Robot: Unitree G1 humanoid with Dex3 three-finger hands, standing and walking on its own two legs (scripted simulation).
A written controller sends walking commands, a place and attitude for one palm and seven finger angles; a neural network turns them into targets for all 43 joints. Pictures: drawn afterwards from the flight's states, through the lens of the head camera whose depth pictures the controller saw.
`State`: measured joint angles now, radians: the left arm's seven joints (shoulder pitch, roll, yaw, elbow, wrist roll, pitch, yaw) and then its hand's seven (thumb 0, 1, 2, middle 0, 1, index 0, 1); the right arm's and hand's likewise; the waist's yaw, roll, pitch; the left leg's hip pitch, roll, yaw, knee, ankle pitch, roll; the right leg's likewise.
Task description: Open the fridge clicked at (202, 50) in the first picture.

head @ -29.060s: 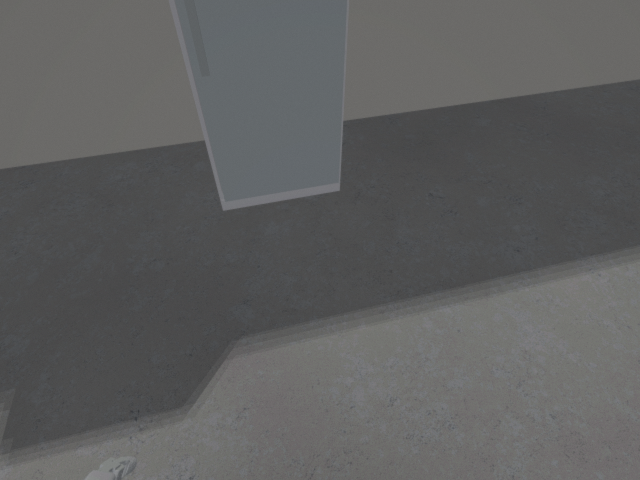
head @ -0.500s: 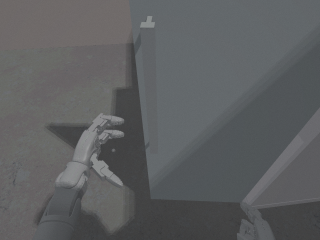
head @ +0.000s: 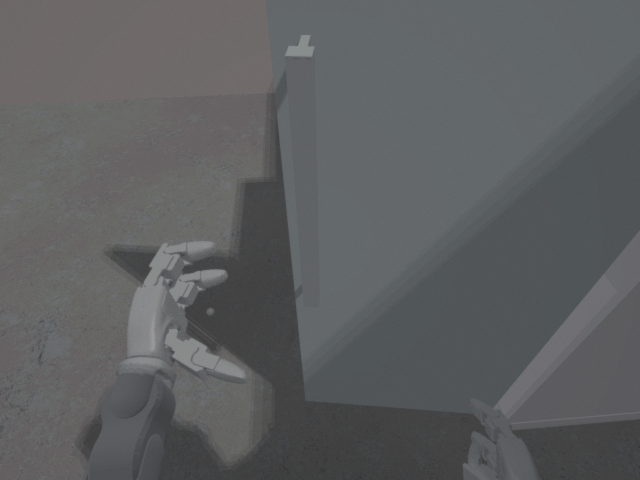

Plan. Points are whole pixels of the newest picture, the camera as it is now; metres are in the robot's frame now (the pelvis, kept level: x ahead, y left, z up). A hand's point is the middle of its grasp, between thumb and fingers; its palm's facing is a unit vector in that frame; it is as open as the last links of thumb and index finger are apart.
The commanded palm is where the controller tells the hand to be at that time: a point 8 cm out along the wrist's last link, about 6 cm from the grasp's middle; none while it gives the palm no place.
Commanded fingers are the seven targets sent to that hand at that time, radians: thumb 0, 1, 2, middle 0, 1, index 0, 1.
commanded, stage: draw the hand back to the body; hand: left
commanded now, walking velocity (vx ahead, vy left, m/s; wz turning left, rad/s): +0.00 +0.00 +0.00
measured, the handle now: (309, 201) +0.45 +0.06 +0.13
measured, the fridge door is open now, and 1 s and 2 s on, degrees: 81 81 81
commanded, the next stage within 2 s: step back with the hand held close in 1.42 s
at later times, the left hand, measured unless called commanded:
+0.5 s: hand (133, 337) +0.23 +0.22 +0.12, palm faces +0.20 -0.95 -0.23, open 13.9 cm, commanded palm +0.19 +0.27 +0.15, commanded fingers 0.00 -0.04 0.44 -0.23 -0.85 -0.23 -0.85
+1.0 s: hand (22, 327) +0.21 +0.30 +0.17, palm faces +0.44 -0.82 -0.37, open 9.2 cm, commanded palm +0.16 +0.34 +0.19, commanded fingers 0.00 0.86 0.88 -0.20 -0.32 -0.20 -0.32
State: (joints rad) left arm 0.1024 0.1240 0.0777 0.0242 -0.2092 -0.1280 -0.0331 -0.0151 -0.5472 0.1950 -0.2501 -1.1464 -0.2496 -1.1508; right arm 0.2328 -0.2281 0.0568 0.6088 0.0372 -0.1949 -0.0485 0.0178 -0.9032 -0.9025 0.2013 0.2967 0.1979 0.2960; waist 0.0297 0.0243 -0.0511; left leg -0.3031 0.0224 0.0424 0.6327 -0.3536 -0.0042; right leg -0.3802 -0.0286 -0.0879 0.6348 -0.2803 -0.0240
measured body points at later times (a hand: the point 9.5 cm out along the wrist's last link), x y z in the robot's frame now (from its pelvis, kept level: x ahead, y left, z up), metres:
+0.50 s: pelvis +0.01 +0.02 +0.01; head -0.01 +0.01 +0.46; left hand +0.21 +0.27 +0.14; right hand +0.21 -0.20 -0.05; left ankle -0.01 +0.12 -0.72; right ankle +0.03 -0.10 -0.72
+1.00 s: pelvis +0.02 +0.03 +0.02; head -0.02 +0.02 +0.47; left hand +0.18 +0.34 +0.19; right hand +0.20 -0.18 -0.06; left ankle -0.01 +0.12 -0.72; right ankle +0.03 -0.10 -0.72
